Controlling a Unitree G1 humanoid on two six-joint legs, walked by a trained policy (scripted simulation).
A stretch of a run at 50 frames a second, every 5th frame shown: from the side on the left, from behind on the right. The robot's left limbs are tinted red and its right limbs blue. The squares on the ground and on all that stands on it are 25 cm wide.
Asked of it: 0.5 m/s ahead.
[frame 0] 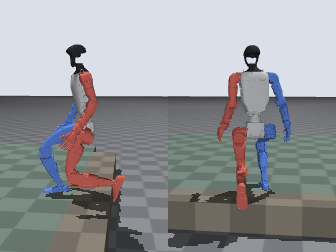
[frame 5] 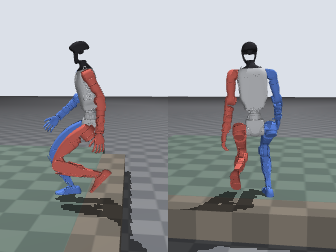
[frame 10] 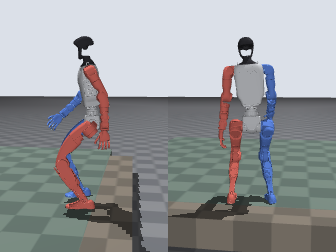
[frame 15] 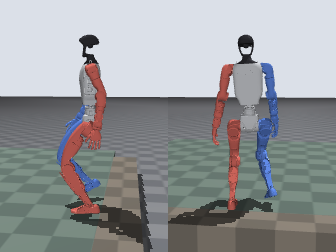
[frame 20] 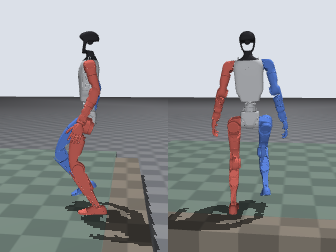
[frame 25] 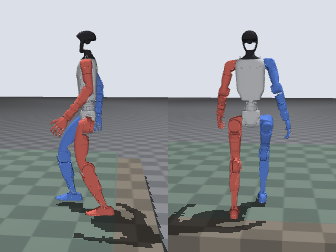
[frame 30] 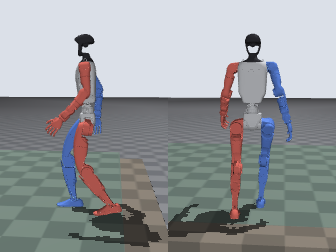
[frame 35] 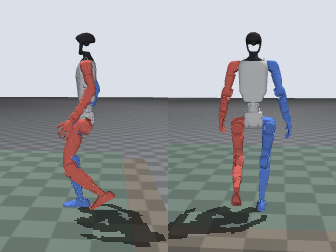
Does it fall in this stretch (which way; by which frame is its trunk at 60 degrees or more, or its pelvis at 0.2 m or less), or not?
no
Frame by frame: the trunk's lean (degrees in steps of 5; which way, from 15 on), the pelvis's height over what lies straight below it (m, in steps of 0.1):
0: 10, 0.6
5: 10, 0.6
10: 10, 0.7
15: 5, 0.7
20: 5, 0.7
25: 0, 0.8
30: 0, 0.8
35: 0, 0.8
